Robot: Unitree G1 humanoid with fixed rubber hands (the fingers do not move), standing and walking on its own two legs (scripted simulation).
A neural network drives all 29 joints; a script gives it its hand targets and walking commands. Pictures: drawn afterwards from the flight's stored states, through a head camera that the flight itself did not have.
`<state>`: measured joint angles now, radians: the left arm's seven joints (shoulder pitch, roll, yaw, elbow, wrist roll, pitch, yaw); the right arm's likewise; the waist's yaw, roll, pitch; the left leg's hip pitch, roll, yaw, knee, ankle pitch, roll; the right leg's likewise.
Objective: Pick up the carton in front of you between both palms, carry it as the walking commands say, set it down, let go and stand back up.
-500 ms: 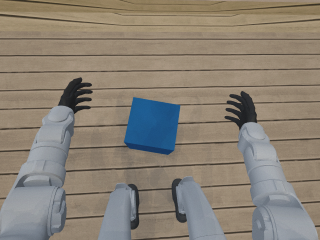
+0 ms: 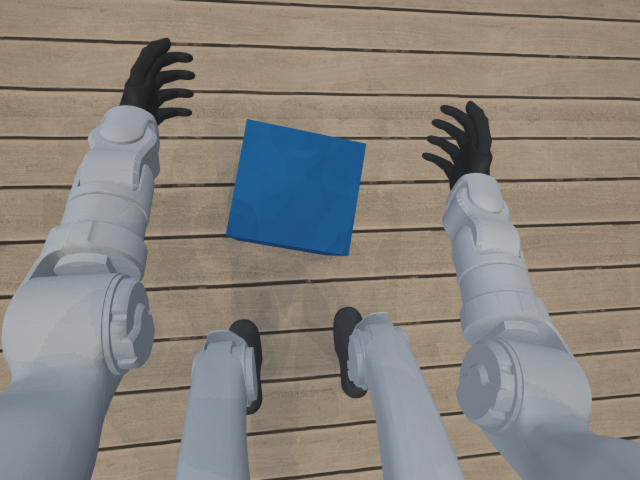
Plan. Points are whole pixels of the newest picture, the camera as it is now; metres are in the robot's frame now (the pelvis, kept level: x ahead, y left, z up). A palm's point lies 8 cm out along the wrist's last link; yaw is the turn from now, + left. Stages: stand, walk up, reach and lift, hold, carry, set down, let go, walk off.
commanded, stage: reach and lift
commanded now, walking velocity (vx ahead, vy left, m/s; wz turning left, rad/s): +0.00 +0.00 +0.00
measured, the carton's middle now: (293, 198) +0.47 -0.02 -0.47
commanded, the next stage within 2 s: none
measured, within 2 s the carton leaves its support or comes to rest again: leaves its support in 1.50 s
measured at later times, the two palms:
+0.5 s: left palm (190, 173) +0.51 +0.16 -0.36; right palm (404, 205) +0.43 -0.21 -0.35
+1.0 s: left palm (200, 174) +0.51 +0.15 -0.40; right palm (390, 197) +0.45 -0.20 -0.40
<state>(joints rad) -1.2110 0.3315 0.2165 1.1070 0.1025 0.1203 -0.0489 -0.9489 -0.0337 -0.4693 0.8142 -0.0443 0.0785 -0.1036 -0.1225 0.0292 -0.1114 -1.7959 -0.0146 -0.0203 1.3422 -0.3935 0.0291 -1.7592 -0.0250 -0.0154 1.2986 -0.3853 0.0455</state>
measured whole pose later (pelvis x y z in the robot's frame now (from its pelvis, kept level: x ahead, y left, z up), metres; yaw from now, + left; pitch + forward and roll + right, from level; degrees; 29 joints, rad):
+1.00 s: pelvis -0.04 -0.01 -0.22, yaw -2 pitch +39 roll -4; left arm -1.45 0.45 -0.11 1.24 -0.23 0.02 0.05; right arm -1.31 -0.19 -0.18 1.15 0.27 -0.02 -0.19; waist -0.08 -0.04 0.26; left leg -2.31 0.01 -0.04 2.18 -0.57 0.01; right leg -2.28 0.04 0.00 2.14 -0.55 0.06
